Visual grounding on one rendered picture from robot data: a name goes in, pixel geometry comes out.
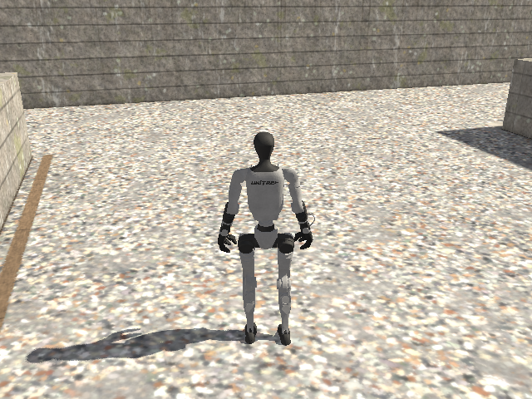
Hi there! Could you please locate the right robot forearm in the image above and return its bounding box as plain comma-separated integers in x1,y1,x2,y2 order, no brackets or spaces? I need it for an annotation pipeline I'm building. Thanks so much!
296,201,311,234

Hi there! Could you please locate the right robot upper arm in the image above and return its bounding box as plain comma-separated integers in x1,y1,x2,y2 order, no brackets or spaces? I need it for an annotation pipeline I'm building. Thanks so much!
282,167,304,214

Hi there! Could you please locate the left robot upper arm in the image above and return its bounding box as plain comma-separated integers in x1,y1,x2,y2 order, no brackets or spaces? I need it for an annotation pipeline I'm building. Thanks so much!
226,168,248,214

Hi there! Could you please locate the left robot forearm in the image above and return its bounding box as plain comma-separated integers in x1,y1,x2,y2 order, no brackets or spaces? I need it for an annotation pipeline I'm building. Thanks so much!
219,202,235,236

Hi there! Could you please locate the left robot hand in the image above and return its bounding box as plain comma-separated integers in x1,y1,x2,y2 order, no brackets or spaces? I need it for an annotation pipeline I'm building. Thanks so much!
218,234,237,253

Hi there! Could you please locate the robot right foot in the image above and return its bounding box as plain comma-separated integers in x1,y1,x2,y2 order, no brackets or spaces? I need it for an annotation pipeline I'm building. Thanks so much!
278,324,291,346

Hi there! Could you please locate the right robot shin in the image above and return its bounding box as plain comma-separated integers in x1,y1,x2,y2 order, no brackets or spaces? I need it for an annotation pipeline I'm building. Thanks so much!
278,278,291,334

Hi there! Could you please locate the right robot hand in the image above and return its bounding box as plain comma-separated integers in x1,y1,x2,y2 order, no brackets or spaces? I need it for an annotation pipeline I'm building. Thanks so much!
294,231,313,249

